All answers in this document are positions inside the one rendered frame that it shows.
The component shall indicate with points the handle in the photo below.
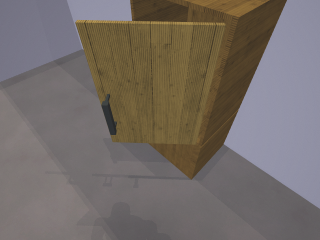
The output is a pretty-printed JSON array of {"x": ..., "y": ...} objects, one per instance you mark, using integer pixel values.
[{"x": 109, "y": 116}]

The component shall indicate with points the cupboard door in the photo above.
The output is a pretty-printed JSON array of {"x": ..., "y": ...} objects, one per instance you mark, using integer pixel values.
[{"x": 158, "y": 75}]

